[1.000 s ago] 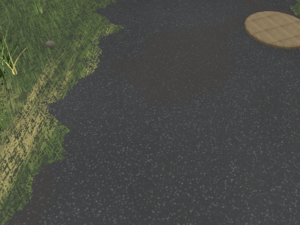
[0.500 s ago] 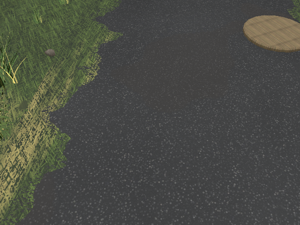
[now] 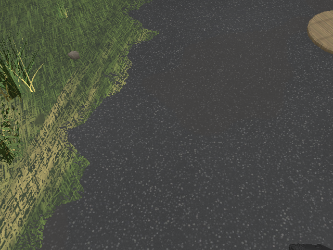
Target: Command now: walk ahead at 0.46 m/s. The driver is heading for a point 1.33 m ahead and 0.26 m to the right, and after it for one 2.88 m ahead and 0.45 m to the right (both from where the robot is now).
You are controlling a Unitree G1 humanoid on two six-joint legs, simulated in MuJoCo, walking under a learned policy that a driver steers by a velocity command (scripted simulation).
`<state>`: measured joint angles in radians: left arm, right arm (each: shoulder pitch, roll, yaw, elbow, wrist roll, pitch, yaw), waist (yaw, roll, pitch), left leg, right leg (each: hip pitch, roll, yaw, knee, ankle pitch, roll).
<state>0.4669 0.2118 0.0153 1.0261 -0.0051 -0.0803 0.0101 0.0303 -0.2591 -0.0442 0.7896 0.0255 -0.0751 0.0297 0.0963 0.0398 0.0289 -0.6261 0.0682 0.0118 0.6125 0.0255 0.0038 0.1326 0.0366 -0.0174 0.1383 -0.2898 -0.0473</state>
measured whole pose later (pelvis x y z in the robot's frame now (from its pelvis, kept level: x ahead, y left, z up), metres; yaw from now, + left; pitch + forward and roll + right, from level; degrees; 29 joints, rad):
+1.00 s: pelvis +0.58 -0.03 +0.01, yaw +0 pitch +1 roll -1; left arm 0.35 0.25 0.04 0.94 0.00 -0.09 -0.01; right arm 0.11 -0.29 -0.05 0.87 0.01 -0.07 0.00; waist 0.06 0.04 0.01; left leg -0.67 0.13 -0.04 0.74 0.02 0.00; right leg -0.05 0.07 -0.06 0.20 -0.17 -0.07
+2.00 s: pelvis +1.12 -0.09 +0.01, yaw -26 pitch +1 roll +1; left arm 0.32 0.26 0.08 0.77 -0.01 -0.06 -0.01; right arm 0.07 -0.30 -0.07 0.80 -0.01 -0.10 0.00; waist 0.04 0.03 0.05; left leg -0.63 0.11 -0.08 0.93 -0.20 -0.04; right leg -0.19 0.11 0.06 0.34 -0.17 -0.11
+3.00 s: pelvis +1.36 -0.14 -0.01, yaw -15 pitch +1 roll +0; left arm 0.17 0.30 0.08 0.72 -0.01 0.01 0.03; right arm 0.13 -0.31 -0.08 0.69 0.02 0.06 0.03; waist 0.01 -0.02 0.05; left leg -0.30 0.00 0.04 0.56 -0.27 0.01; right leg -0.26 -0.12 -0.12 0.59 -0.33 0.05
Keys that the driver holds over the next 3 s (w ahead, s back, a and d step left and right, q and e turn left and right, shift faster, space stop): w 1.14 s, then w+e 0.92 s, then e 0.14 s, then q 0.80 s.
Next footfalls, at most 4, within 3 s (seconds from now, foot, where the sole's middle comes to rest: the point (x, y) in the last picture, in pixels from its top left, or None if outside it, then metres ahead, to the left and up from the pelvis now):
0.12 left None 0.27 0.13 -0.78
0.66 right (224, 229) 0.57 -0.11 -0.78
1.20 left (173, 161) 0.88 0.12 -0.78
1.76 right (230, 122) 1.14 -0.15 -0.78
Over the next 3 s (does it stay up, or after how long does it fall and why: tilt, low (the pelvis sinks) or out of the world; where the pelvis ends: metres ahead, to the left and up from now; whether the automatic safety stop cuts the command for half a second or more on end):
stays up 1.36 -0.14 -0.01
